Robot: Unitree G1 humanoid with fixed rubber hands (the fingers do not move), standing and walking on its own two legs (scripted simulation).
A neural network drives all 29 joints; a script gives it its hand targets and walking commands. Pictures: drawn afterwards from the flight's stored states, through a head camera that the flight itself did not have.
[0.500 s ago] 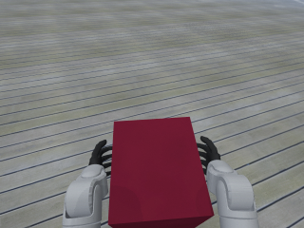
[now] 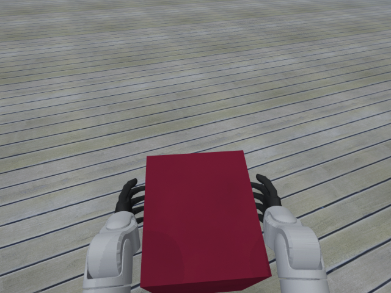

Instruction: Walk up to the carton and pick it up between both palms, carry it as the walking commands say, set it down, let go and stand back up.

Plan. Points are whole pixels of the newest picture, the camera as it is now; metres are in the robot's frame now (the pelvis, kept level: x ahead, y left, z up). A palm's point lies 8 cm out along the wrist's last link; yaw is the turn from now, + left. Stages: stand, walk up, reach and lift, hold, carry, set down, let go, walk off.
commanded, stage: carry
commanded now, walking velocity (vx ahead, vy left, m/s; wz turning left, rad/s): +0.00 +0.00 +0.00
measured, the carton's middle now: (198, 230) +0.28 +0.00 +0.00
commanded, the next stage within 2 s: none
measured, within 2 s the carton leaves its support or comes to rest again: neither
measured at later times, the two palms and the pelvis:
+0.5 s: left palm (132, 219) +0.28 +0.13 +0.06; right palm (276, 214) +0.28 -0.15 +0.07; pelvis +0.00 -0.01 +0.00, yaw +0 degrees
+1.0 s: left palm (135, 214) +0.29 +0.12 +0.06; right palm (276, 210) +0.29 -0.15 +0.07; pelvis +0.01 -0.01 +0.00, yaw +0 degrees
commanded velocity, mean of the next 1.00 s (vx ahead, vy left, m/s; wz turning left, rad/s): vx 0.12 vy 0.00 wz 0.00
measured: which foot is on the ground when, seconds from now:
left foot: down 0.00-1.00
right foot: down 0.00-1.00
